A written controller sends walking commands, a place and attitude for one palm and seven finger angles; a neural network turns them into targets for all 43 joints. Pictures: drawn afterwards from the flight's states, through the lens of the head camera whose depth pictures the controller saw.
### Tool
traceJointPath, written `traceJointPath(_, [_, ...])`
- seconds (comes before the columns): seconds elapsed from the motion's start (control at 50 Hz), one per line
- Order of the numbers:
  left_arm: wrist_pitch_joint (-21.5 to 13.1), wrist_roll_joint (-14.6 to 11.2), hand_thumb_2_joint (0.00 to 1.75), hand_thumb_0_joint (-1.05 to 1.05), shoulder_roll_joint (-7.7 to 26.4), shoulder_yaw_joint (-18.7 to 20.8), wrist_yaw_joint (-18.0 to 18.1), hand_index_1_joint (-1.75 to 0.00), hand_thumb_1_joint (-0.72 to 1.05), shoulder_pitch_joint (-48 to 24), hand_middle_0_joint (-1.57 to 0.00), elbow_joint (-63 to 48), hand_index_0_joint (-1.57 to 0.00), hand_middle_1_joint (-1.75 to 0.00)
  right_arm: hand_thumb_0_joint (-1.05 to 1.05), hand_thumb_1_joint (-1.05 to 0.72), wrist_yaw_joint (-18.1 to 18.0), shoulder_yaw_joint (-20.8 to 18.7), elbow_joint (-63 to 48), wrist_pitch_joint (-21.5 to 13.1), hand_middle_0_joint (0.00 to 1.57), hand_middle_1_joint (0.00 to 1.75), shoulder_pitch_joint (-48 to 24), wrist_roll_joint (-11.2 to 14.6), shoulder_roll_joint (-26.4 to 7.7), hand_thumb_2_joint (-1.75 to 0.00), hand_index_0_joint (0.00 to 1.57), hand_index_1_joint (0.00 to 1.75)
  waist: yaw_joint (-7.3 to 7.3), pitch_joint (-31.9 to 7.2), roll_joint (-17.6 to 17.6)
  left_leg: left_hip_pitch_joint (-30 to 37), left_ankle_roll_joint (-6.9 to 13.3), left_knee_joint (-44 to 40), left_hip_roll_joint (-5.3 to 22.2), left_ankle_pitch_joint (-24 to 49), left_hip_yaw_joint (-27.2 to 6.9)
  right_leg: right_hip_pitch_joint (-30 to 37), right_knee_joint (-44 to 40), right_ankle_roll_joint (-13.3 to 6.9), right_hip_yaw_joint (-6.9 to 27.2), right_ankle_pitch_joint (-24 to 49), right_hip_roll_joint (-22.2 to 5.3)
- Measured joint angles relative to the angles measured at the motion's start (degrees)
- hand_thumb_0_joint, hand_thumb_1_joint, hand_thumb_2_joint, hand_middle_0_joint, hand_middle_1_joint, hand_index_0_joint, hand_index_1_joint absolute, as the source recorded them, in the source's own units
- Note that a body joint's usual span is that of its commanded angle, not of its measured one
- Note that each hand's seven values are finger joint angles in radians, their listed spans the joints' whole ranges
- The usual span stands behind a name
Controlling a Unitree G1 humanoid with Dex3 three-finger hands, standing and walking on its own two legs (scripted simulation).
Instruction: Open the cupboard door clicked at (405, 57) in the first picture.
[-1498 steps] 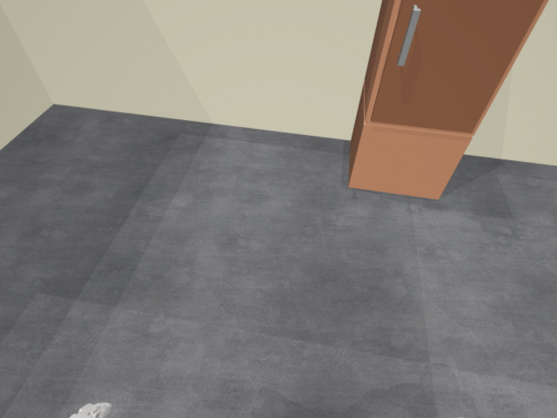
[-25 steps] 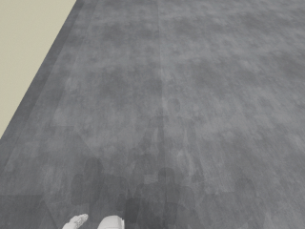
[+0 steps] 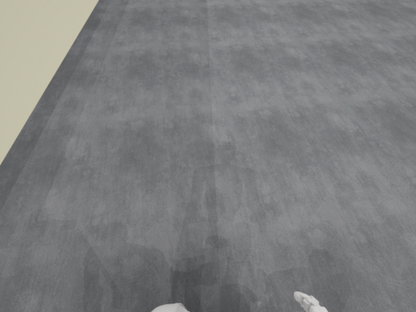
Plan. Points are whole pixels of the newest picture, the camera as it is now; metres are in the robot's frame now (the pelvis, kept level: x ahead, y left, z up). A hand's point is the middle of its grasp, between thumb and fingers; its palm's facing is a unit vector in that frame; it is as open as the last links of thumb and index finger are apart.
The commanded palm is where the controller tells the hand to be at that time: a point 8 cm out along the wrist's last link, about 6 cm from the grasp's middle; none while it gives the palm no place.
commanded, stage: walk to a spot facing it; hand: left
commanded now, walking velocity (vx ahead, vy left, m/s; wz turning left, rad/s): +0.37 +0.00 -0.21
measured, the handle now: out of the picture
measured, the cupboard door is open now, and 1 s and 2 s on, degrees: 42 42 42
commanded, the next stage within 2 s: turn to face it in 0.22 s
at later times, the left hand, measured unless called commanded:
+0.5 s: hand (182, 201) +0.40 +0.11 -0.15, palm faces -0.10 -0.97 -0.23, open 7.3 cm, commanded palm none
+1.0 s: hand (159, 214) +0.36 +0.17 -0.17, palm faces +0.27 -0.93 -0.24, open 7.3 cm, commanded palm none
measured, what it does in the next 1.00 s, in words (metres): walks ahead: right foot, then left foot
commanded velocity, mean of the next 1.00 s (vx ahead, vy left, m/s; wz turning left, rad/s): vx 0.08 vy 0.00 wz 0.33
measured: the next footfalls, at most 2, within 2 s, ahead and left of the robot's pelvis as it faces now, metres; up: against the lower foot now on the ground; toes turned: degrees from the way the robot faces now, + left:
right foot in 0.42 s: +0.35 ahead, -0.13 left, +0.00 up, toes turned -11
left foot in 0.90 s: +0.41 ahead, +0.07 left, +0.00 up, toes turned +20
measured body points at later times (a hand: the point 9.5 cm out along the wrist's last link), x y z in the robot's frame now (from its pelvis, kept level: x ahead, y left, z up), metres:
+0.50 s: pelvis +0.26 -0.06 +0.00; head +0.30 -0.07 +0.45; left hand +0.40 +0.16 -0.13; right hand +0.10 -0.23 -0.14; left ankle +0.10 +0.07 -0.63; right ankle +0.31 -0.12 -0.72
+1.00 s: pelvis +0.35 -0.05 +0.00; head +0.39 -0.02 +0.45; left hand +0.35 +0.22 -0.16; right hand +0.52 -0.28 -0.12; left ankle +0.37 +0.06 -0.72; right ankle +0.32 -0.16 -0.65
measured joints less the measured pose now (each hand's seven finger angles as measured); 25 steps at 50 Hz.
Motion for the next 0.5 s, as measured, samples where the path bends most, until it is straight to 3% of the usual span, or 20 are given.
traceJointPath(0.04, [0.7,0.6,0.9,0.01,0.2,0.6,-0.5,-0.3,0.91,-2.3,-0.21,-0.5,-0.2,-0.3,0.0,-0.91,-0.5,0.0,0.6,-0.6,0.2,0.3,3.1,0.0,-0.1,-0.9,0.2,0.3,-0.23,-0.3,-0.3,3.2,-0.1,-1.7,-0.5,-2.5,0.8,-9.1,15.7,0.6,-0.1,3.3,-2.5])
traceJointPath(0.1, [1.3,1.3,0.9,0.01,0.9,1.4,-1.2,-0.3,0.91,-7.0,-0.2,-3.2,-0.2,-0.3,-0.01,-0.93,-1.9,-1.0,3.2,-1.5,0.2,0.3,8.3,0.4,-0.7,-0.9,0.21,0.3,-0.31,-0.7,-0.1,8.7,-1.1,-7.5,-1.0,-2.3,1.1,-19.9,21.1,1.8,0.6,8.7,-6.9])
traceJointPath(0.16, [1.5,1.6,0.9,0.01,1.8,1.9,-1.5,-0.3,0.91,-11.9,-0.2,-6.4,-0.2,-0.3,-0.01,-0.95,-2.0,-0.8,5.9,-1.8,0.2,0.3,13.0,0.4,-1.8,-0.9,0.21,0.3,-0.67,-1.0,0.1,13.9,-1.3,-12.6,-0.8,-2.5,1.4,-27.7,17.0,2.8,1.2,12.1,-10.0])
traceJointPath(0.22, [2.5,1.9,0.9,0.03,4.5,2.6,-1.1,-0.3,0.95,-16.1,-0.2,-7.5,-0.2,-0.3,-0.01,-0.94,-1.9,-0.2,8.0,-1.5,0.2,0.3,17.4,0.5,-1.8,-0.9,0.2,0.3,-1.56,-0.7,0.1,19.0,-2.4,-16.3,-0.1,-3.5,2.1,-31.5,8.4,3.0,-0.1,16.8,-11.3])
traceJointPath(0.3, [2.6,1.1,0.9,0.03,7.2,2.8,-1.9,-0.3,0.95,-20.9,-0.2,-9.0,-0.2,-0.29,-0.01,-0.93,-1.8,0.7,9.7,-0.8,0.2,0.3,22.3,0.4,-1.0,-0.9,0.2,0.3,-3.33,0.5,0.7,24.7,-4.1,-19.0,0.8,-6.0,3.0,-30.5,-6.0,2.0,-3.7,21.0,-10.7])
traceJointPath(0.36, [2.4,0.9,0.9,0.02,8.0,2.4,-2.0,-0.3,0.94,-23.9,-0.2,-10.3,-0.2,-0.29,0.0,-0.92,-1.6,1.2,10.9,0.0,0.2,0.3,24.9,0.3,-0.2,-0.9,0.2,0.3,-4.76,1.5,1.4,27.7,-5.5,-18.6,1.9,-9.0,3.5,-27.0,-12.9,0.3,-6.1,19.3,-8.4])
traceJointPath(0.42, [0.5,1.0,0.9,0.02,7.9,1.6,-1.6,-0.3,0.93,-25.2,-0.2,-11.5,-0.2,-0.29,0.0,-0.91,-1.4,1.5,12.8,1.0,0.2,0.3,27.2,0.7,1.1,-0.9,0.2,0.3,-5.51,1.5,1.4,26.6,-6.7,-8.8,3.5,-13.2,2.8,-19.5,-20.0,-1.2,-7.7,17.9,-6.4])
traceJointPath(0.46, [-1.1,0.8,0.9,0.01,7.0,1.2,-1.0,-0.3,0.93,-25.9,-0.2,-11.9,-0.2,-0.29,0.0,-0.91,-1.2,1.3,13.4,2.0,0.2,0.3,26.0,1.6,1.7,-0.9,0.2,0.3,-5.63,2.0,1.8,18.6,-6.6,10.8,4.0,-14.9,-1.7,-18.4,-18.1,-1.9,-8.4,11.9,-6.2])
traceJointPath(0.5, [-1.2,0.5,0.9,0.01,5.9,0.4,-0.5,-0.3,0.92,-26.0,-0.2,-12.3,-0.2,-0.29,0.0,-0.91,-1.1,0.8,12.6,2.8,0.2,0.3,23.7,1.7,2.4,-0.9,0.2,0.3,-6.04,2.5,1.6,10.3,-6.5,26.9,3.4,-15.2,-5.7,-16.2,-18.5,-1.5,-9.7,10.8,-6.8])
